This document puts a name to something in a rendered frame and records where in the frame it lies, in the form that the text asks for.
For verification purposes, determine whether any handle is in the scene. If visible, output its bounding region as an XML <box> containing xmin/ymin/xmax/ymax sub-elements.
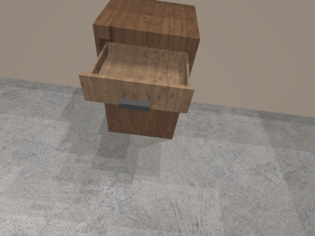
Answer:
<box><xmin>119</xmin><ymin>93</ymin><xmax>150</xmax><ymax>112</ymax></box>

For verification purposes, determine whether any cabinet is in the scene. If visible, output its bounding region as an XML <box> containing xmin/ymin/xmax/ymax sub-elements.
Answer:
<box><xmin>93</xmin><ymin>0</ymin><xmax>200</xmax><ymax>139</ymax></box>

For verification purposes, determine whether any drawer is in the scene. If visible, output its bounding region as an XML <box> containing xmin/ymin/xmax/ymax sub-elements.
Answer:
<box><xmin>79</xmin><ymin>42</ymin><xmax>194</xmax><ymax>114</ymax></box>

